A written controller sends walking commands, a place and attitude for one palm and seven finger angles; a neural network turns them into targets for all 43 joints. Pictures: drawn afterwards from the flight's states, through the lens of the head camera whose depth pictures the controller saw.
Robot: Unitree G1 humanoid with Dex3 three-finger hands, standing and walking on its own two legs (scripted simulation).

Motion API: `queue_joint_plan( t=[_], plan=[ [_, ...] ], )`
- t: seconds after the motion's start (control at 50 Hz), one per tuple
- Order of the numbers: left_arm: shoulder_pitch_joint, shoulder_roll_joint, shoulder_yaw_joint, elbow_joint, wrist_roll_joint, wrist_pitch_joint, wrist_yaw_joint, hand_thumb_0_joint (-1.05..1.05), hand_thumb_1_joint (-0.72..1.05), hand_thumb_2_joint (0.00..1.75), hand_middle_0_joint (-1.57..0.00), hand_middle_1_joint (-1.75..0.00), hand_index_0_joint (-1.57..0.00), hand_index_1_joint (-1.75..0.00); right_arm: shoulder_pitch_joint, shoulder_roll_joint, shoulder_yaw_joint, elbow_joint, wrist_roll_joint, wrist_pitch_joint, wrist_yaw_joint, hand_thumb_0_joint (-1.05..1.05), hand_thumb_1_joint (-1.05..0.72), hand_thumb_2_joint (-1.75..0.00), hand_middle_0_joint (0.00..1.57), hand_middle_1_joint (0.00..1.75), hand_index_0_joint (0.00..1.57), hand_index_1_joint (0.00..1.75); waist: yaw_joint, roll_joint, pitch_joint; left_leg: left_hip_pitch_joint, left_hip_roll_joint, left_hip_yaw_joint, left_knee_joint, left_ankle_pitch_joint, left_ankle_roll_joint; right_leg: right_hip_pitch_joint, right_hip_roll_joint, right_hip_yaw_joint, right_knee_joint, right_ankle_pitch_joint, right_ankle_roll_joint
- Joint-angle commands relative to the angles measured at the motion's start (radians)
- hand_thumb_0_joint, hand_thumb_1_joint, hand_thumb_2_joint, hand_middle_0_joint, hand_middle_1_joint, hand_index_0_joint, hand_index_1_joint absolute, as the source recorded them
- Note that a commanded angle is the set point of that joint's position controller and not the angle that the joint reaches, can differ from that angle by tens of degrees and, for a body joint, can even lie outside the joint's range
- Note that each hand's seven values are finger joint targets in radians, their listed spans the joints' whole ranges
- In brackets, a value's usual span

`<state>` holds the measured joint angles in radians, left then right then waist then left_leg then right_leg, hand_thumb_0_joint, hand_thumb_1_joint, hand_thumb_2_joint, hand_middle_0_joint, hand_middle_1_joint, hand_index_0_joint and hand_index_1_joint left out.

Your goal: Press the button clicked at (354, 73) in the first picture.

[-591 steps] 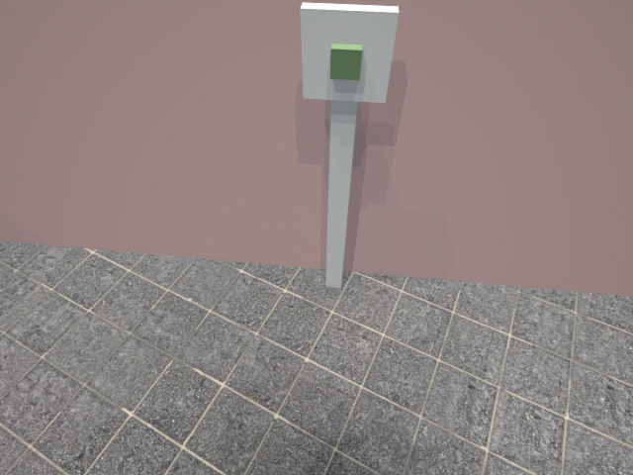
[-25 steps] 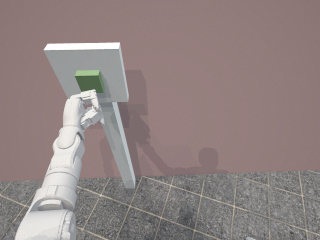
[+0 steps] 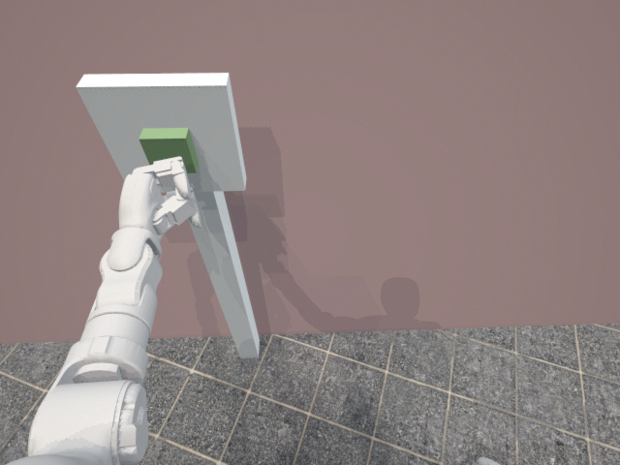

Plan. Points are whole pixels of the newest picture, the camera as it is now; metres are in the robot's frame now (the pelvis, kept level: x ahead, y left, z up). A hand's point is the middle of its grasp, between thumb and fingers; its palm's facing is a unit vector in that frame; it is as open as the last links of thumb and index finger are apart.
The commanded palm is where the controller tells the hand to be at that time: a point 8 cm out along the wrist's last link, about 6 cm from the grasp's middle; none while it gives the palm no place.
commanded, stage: press the button with the knuckle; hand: left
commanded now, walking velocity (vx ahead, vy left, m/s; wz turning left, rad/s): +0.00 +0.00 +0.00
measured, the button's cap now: (171, 149) +0.50 +0.19 +0.14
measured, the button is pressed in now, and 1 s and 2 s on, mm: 0 8 0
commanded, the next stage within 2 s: hold the button down briefly in 0.68 s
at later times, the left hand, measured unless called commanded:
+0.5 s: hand (189, 194) +0.44 +0.16 +0.11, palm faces +0.06 -1.00 -0.01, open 3.1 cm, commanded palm +0.43 +0.21 +0.11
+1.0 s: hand (188, 189) +0.45 +0.17 +0.11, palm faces +0.05 -1.00 -0.01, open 3.0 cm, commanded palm +0.46 +0.21 +0.11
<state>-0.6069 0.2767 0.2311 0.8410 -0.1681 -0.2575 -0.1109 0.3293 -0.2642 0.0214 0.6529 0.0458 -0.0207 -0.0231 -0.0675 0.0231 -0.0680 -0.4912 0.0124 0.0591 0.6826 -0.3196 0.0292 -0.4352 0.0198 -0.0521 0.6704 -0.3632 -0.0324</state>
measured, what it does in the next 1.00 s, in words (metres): stands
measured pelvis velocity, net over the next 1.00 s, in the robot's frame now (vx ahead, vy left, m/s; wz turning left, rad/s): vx -0.03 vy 0.00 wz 0.02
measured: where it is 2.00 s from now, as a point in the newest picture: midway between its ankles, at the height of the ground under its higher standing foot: outside the picture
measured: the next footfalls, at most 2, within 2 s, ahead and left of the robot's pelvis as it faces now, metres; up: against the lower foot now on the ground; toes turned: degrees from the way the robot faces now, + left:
none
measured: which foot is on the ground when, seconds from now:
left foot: down 0.00-1.00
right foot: down 0.00-1.00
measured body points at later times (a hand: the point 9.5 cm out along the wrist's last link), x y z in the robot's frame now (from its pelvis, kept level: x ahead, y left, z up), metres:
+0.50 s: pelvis -0.01 +0.00 +0.00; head +0.04 +0.00 +0.44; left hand +0.43 +0.22 +0.11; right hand +0.06 -0.26 -0.12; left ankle +0.01 +0.10 -0.72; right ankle -0.02 -0.10 -0.72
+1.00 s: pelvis -0.03 +0.00 -0.01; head +0.03 +0.01 +0.43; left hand +0.44 +0.22 +0.11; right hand -0.02 -0.27 -0.13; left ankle +0.01 +0.10 -0.72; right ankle -0.02 -0.10 -0.72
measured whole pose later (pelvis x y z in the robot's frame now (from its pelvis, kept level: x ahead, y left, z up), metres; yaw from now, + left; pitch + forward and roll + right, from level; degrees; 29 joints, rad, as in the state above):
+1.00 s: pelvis -0.03 +0.00 -0.01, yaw +1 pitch +11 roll -2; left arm -0.92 0.40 0.27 1.21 -0.13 -0.35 -0.12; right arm 0.40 -0.29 0.03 0.72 0.03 -0.06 -0.03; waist -0.14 0.02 -0.05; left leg -0.67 0.02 0.03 0.77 -0.29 0.03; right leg -0.59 0.02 -0.09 0.74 -0.34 -0.03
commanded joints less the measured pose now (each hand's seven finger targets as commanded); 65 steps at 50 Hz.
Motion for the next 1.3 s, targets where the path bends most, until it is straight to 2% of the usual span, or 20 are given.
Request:
queue_joint_plan(
  t=[0.0,0.04,0.1,0.18,0.22,0.28,0.38,0.4,0.42,0.5,0.54,0.62,0.7,0.78,0.86,1.0,1.06,1.12,1.18,1.28],
  plan=[
    [-0.493,0.214,0.040,-0.215,0.002,-0.060,0.009,0.00,0.90,0.90,-1.30,-1.50,-1.30,-1.50,0.016,-0.136,-0.050,-0.105,0.000,-0.036,-0.014,0.00,-0.90,-0.90,0.20,0.30,0.20,0.30,-0.016,-0.026,-0.274,0.204,-0.010,-0.063,-0.053,0.228,0.014,0.036,0.005,0.048,-0.090,0.344,0.017],
    [-0.486,0.223,0.054,-0.246,0.004,-0.074,0.015,0.00,0.90,0.90,-1.30,-1.50,-1.30,-1.50,0.023,-0.135,-0.052,-0.106,-0.003,-0.037,-0.013,0.00,-0.90,-0.90,0.20,0.30,0.20,0.30,-0.003,0.023,-0.333,0.246,-0.009,-0.065,-0.044,0.273,0.010,0.044,0.007,0.048,-0.079,0.365,0.012],
    [-0.499,0.215,0.048,-0.253,0.005,-0.092,0.018,0.00,0.90,0.90,-1.30,-1.50,-1.30,-1.50,0.037,-0.136,-0.054,-0.094,-0.008,-0.038,-0.009,0.00,-0.90,-0.90,0.20,0.30,0.20,0.30,-0.012,0.027,-0.370,0.283,-0.001,-0.074,-0.034,0.323,0.006,0.032,0.014,0.040,-0.065,0.387,0.011],
    [-0.548,0.180,0.018,-0.174,0.006,-0.082,0.014,0.00,0.90,0.90,-1.30,-1.50,-1.30,-1.50,0.047,-0.139,-0.055,-0.082,-0.005,-0.034,-0.008,0.00,-0.90,-0.90,0.20,0.30,0.20,0.30,-0.039,-0.024,-0.313,0.240,-0.001,-0.073,-0.037,0.266,0.010,-0.001,0.016,0.038,-0.077,0.347,0.017],
    [-0.551,0.235,0.067,-0.149,0.006,-0.080,0.017,0.00,0.90,0.90,-1.30,-1.50,-1.30,-1.50,0.054,-0.146,-0.057,-0.077,-0.007,-0.031,-0.011,0.00,-0.90,-0.90,0.20,0.30,0.20,0.30,-0.027,-0.022,-0.315,0.225,-0.004,-0.072,-0.038,0.260,0.010,0.012,0.014,0.043,-0.078,0.346,0.015],
    [-0.594,0.211,0.044,-0.144,0.014,-0.091,0.016,0.00,0.90,0.90,-1.30,-1.50,-1.30,-1.50,0.055,-0.139,-0.057,-0.073,-0.007,-0.031,-0.010,0.00,-0.90,-0.90,0.20,0.30,0.20,0.30,-0.036,0.015,-0.332,0.250,-0.004,-0.073,-0.032,0.268,0.010,-0.006,0.014,0.043,-0.074,0.341,0.014],
    [-0.643,0.242,0.061,-0.113,0.016,-0.119,0.015,0.00,0.90,0.90,-1.30,-1.50,-1.30,-1.50,0.064,-0.144,-0.054,-0.064,-0.010,-0.030,-0.010,0.00,-0.90,-0.90,0.20,0.30,0.20,0.30,-0.042,0.004,-0.340,0.239,-0.004,-0.081,-0.029,0.247,0.008,-0.013,0.016,0.043,-0.069,0.317,0.013],
    [-0.690,0.217,0.034,-0.118,0.016,-0.128,0.013,0.00,0.90,0.90,-1.30,-1.50,-1.30,-1.50,0.060,-0.140,-0.054,-0.061,-0.009,-0.031,-0.011,0.00,-0.90,-0.90,0.20,0.30,0.20,0.30,-0.058,0.019,-0.324,0.250,-0.003,-0.081,-0.027,0.236,0.009,-0.040,0.016,0.042,-0.073,0.303,0.015],
    [-0.693,0.214,0.036,-0.079,0.017,-0.128,0.014,0.00,0.90,0.90,-1.30,-1.50,-1.30,-1.50,0.062,-0.140,-0.052,-0.054,-0.010,-0.033,-0.011,0.00,-0.90,-0.90,0.20,0.30,0.20,0.30,-0.055,0.025,-0.303,0.237,-0.003,-0.085,-0.029,0.206,0.006,-0.058,0.017,0.039,-0.074,0.269,0.013],
    [-0.779,0.254,0.050,-0.034,0.024,-0.143,0.021,0.00,0.90,0.90,-1.30,-1.50,-1.30,-1.50,0.073,-0.151,-0.050,-0.042,-0.012,-0.040,-0.015,0.00,-0.90,-0.90,0.20,0.30,0.20,0.30,-0.078,-0.008,-0.303,0.206,-0.003,-0.092,-0.032,0.134,0.011,-0.074,0.016,0.049,-0.081,0.205,0.019],
    [-0.795,0.261,0.050,-0.005,0.027,-0.145,0.021,0.00,0.90,0.90,-1.30,-1.50,-1.30,-1.50,0.075,-0.153,-0.047,-0.038,-0.013,-0.044,-0.015,0.00,-0.90,-0.90,0.20,0.30,0.20,0.30,-0.081,0.032,-0.302,0.204,-0.004,-0.093,-0.029,0.114,0.008,-0.096,0.015,0.050,-0.080,0.179,0.017],
    [-0.831,0.284,0.065,0.043,0.033,-0.155,0.021,0.00,0.90,0.90,-1.30,-1.50,-1.30,-1.50,0.095,-0.161,-0.046,-0.028,-0.018,-0.051,-0.014,0.00,-0.90,-0.90,0.20,0.30,0.20,0.30,-0.088,0.032,-0.331,0.195,-0.002,-0.104,-0.022,0.100,0.007,-0.110,0.017,0.050,-0.071,0.154,0.016],
    [-0.896,0.318,0.066,0.085,0.032,-0.152,0.016,0.00,0.90,0.90,-1.30,-1.50,-1.30,-1.50,0.107,-0.170,-0.041,-0.021,-0.015,-0.054,-0.020,0.00,-0.90,-0.90,0.20,0.30,0.20,0.30,-0.120,-0.009,-0.296,0.127,-0.001,-0.101,-0.023,0.026,0.015,-0.122,0.016,0.061,-0.084,0.099,0.027],
    [-0.931,0.335,0.067,0.100,0.031,-0.155,0.011,0.00,0.90,0.90,-1.30,-1.50,-1.30,-1.50,0.122,-0.175,-0.039,-0.016,-0.015,-0.063,-0.023,0.00,-0.90,-0.90,0.20,0.30,0.20,0.30,-0.125,0.034,-0.308,0.122,0.000,-0.108,-0.024,-0.011,0.013,-0.143,0.017,0.062,-0.080,0.058,0.025],
    [-0.933,0.353,0.084,0.124,0.018,-0.150,0.008,0.00,0.90,0.90,-1.30,-1.50,-1.30,-1.50,0.136,-0.181,-0.038,-0.013,-0.015,-0.070,-0.025,0.00,-0.90,-0.90,0.20,0.30,0.20,0.30,-0.129,0.014,-0.314,0.096,0.000,-0.110,-0.021,-0.037,0.014,-0.140,0.018,0.064,-0.085,0.034,0.026],
    [-0.958,0.307,0.036,0.117,0.028,-0.151,0.022,0.00,0.90,0.90,-1.30,-1.50,-1.30,-1.50,0.146,-0.184,-0.038,-0.010,-0.017,-0.085,-0.021,0.00,-0.90,-0.90,0.20,0.30,0.20,0.30,-0.147,0.044,-0.297,0.108,0.007,-0.121,-0.027,-0.097,0.012,-0.204,0.019,0.054,-0.080,-0.016,0.028],
    [-0.962,0.325,0.045,0.126,0.030,-0.148,0.025,0.00,0.90,0.90,-1.30,-1.50,-1.30,-1.50,0.150,-0.191,-0.037,-0.009,-0.019,-0.091,-0.022,0.00,-0.90,-0.90,0.20,0.30,0.20,0.30,-0.148,0.040,-0.284,0.090,0.008,-0.126,-0.030,-0.124,0.013,-0.210,0.019,0.054,-0.076,-0.031,0.025],
    [-0.959,0.289,0.027,0.116,0.033,-0.146,0.026,0.00,0.90,0.90,-1.30,-1.50,-1.30,-1.50,0.153,-0.187,-0.042,-0.011,-0.023,-0.097,-0.018,0.00,-0.90,-0.90,0.20,0.30,0.20,0.30,-0.145,0.058,-0.312,0.123,0.007,-0.132,-0.031,-0.109,0.009,-0.221,0.018,0.046,-0.069,-0.019,0.024],
    [-0.939,0.267,0.028,0.099,0.036,-0.153,0.029,0.00,0.90,0.90,-1.30,-1.50,-1.30,-1.50,0.159,-0.183,-0.047,-0.014,-0.029,-0.097,-0.008,0.00,-0.90,-0.90,0.20,0.30,0.20,0.30,-0.128,0.070,-0.358,0.172,0.008,-0.141,-0.021,-0.043,0.004,-0.219,0.022,0.033,-0.052,0.022,0.017],
    [-0.848,0.223,0.017,0.070,0.028,-0.159,0.031,0.00,0.90,0.90,-1.30,-1.50,-1.30,-1.50,0.140,-0.177,-0.051,-0.032,-0.028,-0.093,0.003,0.00,-0.90,-0.90,0.20,0.30,0.20,0.30,-0.104,0.039,-0.337,0.178,0.007,-0.132,-0.019,-0.003,0.004,-0.197,0.026,0.028,-0.053,0.051,0.013]
  ],
)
